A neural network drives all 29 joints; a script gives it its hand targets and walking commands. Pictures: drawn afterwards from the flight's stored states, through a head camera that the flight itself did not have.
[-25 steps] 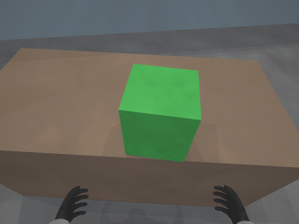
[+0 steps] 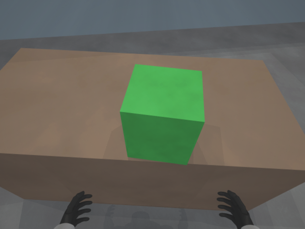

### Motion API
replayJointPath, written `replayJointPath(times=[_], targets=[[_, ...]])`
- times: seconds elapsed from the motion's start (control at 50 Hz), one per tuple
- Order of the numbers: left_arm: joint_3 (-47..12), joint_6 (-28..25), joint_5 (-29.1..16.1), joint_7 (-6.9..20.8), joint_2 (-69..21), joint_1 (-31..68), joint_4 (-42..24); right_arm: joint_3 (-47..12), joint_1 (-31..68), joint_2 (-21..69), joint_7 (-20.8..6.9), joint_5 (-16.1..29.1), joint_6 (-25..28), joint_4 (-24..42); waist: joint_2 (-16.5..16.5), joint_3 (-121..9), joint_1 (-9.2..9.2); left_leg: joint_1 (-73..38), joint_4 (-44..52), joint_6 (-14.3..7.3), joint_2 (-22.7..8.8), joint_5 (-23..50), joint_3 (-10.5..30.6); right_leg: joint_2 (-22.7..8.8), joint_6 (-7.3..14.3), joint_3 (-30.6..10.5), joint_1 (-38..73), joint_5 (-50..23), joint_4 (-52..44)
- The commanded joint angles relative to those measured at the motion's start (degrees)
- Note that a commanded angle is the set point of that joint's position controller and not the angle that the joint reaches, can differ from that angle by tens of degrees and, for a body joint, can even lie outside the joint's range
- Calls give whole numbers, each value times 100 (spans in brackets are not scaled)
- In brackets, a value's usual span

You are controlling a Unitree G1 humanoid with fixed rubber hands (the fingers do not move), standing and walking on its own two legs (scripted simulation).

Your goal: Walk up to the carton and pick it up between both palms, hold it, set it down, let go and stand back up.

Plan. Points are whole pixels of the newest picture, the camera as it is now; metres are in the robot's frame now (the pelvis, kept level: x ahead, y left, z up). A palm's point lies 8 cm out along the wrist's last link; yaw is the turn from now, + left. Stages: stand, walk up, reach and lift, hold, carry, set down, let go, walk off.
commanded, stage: stand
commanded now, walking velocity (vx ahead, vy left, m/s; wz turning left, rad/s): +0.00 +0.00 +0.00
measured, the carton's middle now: (162, 116) +0.45 -0.02 +0.00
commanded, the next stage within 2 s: none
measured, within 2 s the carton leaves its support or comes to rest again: neither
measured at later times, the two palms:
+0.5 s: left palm out of the picture +0.11 +0.30 -0.09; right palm out of the picture +0.10 -0.31 -0.09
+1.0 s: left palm out of the picture +0.07 +0.31 -0.11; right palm out of the picture +0.07 -0.31 -0.09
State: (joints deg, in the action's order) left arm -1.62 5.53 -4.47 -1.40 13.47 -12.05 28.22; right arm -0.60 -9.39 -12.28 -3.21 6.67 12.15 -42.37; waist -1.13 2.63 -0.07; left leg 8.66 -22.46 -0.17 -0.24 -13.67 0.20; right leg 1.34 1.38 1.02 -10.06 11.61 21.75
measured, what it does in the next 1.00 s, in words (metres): stands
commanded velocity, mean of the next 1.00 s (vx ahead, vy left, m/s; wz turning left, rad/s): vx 0.00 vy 0.00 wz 0.00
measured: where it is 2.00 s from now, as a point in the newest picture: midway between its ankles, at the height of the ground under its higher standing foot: outside the picture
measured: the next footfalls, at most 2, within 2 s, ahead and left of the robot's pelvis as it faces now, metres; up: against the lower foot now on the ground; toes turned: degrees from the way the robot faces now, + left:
none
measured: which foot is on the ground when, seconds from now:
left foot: down 0.00-1.00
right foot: down 0.00-1.00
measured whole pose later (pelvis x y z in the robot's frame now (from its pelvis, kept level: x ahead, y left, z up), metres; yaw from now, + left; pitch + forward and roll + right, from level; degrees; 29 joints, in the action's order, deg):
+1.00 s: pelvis -0.02 +0.00 +0.00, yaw +0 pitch -2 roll +0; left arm -1.2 -1.1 -1.3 0.3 23.8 -12.1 53.1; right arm -0.6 -9.9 -23.0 -0.6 3.7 1.8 -57.3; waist -1.0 -0.2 -0.1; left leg 8.7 -23.7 -0.2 -0.2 -13.2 0.2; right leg 1.3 1.2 1.0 -9.6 10.6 22.0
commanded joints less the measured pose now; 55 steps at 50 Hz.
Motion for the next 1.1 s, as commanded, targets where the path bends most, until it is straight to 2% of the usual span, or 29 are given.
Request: replayJointPath(times=[0.0,0.02,0.06,0.08,0.12,0.2,0.22,0.26,0.32,0.34,0.38,0.44,0.46,0.5,0.52,0.54,0.64,0.74,0.78,0.8,0.84,0.88,0.9,0.92,0.96,1.0,1.02,1.06,1.08], targets=[[675,-535,736,-52,1696,-31,198,594,-33,-1825,317,-1114,-482,38,276,-1268,-50,-106,-206,-91,-509,1689,240,-733,94,-522,604,-1325,297],[663,-609,700,-29,1592,123,263,528,-22,-1684,342,-1103,-589,35,232,-1168,-48,-11,-183,-127,-563,1701,305,-731,76,-527,644,-1340,324],[595,-676,704,33,1427,126,369,454,13,-1648,365,-1022,-725,25,550,-1014,-34,147,-141,-159,-472,1099,310,-714,42,-548,551,-1059,164],[532,-734,724,82,1484,311,474,368,79,-1600,351,-995,-759,94,200,-808,114,168,-43,-189,-518,878,368,-683,50,-526,277,-816,133],[489,-797,681,123,1515,406,601,320,219,-1668,358,-979,-815,7,222,-518,48,405,24,-227,-569,605,461,-731,61,-605,196,-738,17],[467,-853,658,162,1767,214,952,291,86,-1867,294,-940,-897,-263,420,-311,-31,324,44,-241,-579,1162,479,-775,105,-686,197,-1202,56],[440,-881,640,181,1718,249,1011,258,-20,-1929,302,-912,-898,-322,206,-555,-12,277,65,-249,-605,1007,541,-765,130,-616,277,-1092,48],[414,-893,628,194,1847,229,1168,256,132,-1970,274,-903,-870,-356,381,-620,8,169,67,-229,-555,991,514,-779,91,-616,292,-1054,-5],[416,-892,657,172,2022,424,1332,207,173,-2003,277,-904,-904,-538,280,-566,33,235,132,-173,-588,778,524,-786,130,-637,298,-966,-39],[444,-894,630,155,2089,276,1430,177,65,-2064,249,-898,-899,-582,535,-449,28,221,63,-183,-538,794,401,-764,99,-734,229,-977,-84],[419,-851,611,163,2119,431,1506,226,143,-2216,266,-908,-905,-622,360,-441,91,180,157,-201,-550,796,522,-732,86,-709,251,-981,-111],[397,-898,543,184,2116,280,1631,231,81,-2246,271,-909,-950,-749,254,-404,-22,150,181,-221,-590,917,524,-769,90,-705,238,-875,-163],[354,-879,556,184,2021,372,1710,261,69,-2265,265,-853,-931,-785,249,-303,75,181,167,-243,-627,1006,614,-758,116,-738,152,-962,-235],[344,-897,512,162,2057,305,1825,195,98,-2144,286,-866,-927,-801,484,-476,60,55,163,-240,-632,1160,600,-827,107,-752,288,-1131,-160],[374,-885,531,161,2168,410,1862,220,75,-2220,293,-900,-932,-841,406,-436,86,93,200,-217,-596,1238,619,-780,93,-732,376,-1156,-170],[312,-844,542,159,2012,368,1886,231,96,-2256,309,-886,-945,-891,305,-454,-32,109,192,-248,-626,1290,604,-805,116,-702,410,-1218,-201],[355,-797,566,162,2095,469,2075,216,271,-2156,310,-885,-956,-1013,504,-224,22,308,492,-209,-612,361,664,-675,79,-668,196,-493,-347],[379,-795,504,178,2174,265,2267,212,106,-2297,309,-897,-951,-1162,439,-248,20,220,532,-174,-651,377,679,-751,102,-737,215,-487,-326],[356,-799,515,162,2103,385,2287,213,154,-2242,324,-844,-964,-1191,686,-281,45,136,496,-211,-682,561,714,-755,131,-729,148,-515,-323],[350,-796,524,161,2133,411,2304,189,118,-2200,316,-875,-951,-1171,529,-241,103,224,518,-226,-640,446,741,-725,121,-723,219,-463,-390],[297,-834,530,170,2035,319,2352,184,431,-2141,308,-827,-975,-1165,495,-334,-16,159,558,-243,-737,477,804,-736,101,-670,201,-468,-301],[352,-805,563,169,2116,386,2369,187,291,-2221,302,-852,-992,-1260,504,-46,9,408,618,-215,-625,101,743,-709,86,-681,177,-346,-367],[318,-781,554,185,2031,461,2367,205,377,-2223,313,-920,-987,-1243,338,-214,-39,362,615,-224,-608,44,664,-748,52,-720,256,-276,-442],[342,-768,509,185,2105,366,2412,206,265,-2298,327,-872,-991,-1251,547,-185,52,325,647,-198,-605,-125,670,-728,57,-735,160,-245,-473],[274,-788,521,176,1978,371,2471,193,306,-2254,267,-882,-965,-1289,603,-305,9,367,669,-228,-615,-52,703,-734,65,-676,303,-367,-406],[317,-798,516,164,2082,360,2499,228,311,-2294,305,-892,-975,-1312,302,-138,-23,236,592,-242,-613,270,765,-767,131,-773,225,-409,-386],[333,-818,541,147,2154,347,2512,171,266,-2165,279,-868,-997,-1302,583,-397,12,54,550,-216,-623,411,672,-774,124,-786,245,-494,-385],[320,-779,520,139,2209,529,2496,190,229,-2095,300,-827,-995,-1315,428,-297,128,62,523,-176,-631,604,686,-746,96,-774,201,-598,-413],[315,-783,498,150,2113,397,2506,180,243,-2148,325,-844,-976,-1327,615,-247,41,116,521,-202,-662,698,697,-783,130,-770,260,-713,-395]])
